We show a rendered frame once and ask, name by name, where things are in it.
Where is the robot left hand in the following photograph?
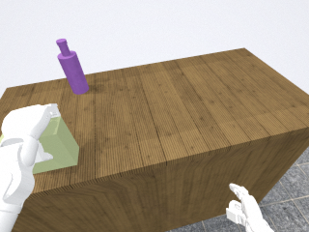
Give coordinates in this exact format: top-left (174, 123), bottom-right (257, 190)
top-left (1, 103), bottom-right (61, 163)

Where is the table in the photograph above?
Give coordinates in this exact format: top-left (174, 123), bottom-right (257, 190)
top-left (0, 47), bottom-right (309, 232)

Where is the left robot forearm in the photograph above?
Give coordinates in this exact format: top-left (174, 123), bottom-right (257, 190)
top-left (0, 133), bottom-right (39, 232)

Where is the right robot forearm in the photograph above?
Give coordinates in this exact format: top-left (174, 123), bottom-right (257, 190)
top-left (245, 216), bottom-right (274, 232)

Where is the robot right hand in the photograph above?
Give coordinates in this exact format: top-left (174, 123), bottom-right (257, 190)
top-left (226, 183), bottom-right (263, 226)

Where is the sponge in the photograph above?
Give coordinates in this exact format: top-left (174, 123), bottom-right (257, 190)
top-left (0, 116), bottom-right (79, 174)

